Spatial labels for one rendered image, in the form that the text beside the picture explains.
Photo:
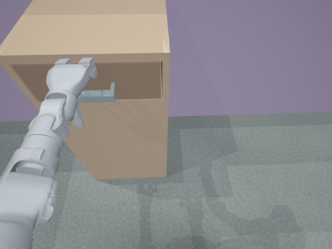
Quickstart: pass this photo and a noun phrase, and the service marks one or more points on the drawer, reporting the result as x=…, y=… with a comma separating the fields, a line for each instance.
x=133, y=80

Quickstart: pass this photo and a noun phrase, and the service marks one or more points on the cabinet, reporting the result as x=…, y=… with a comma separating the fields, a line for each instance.
x=122, y=139

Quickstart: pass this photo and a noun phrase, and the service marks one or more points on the robot left upper arm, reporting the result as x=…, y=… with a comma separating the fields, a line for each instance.
x=26, y=200

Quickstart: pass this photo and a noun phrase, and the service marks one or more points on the left robot hand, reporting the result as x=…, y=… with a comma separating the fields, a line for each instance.
x=72, y=78

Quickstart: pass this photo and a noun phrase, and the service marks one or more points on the handle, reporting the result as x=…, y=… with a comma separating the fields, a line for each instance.
x=98, y=96

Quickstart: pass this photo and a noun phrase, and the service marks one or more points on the left robot forearm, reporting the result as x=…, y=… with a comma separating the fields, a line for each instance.
x=41, y=147

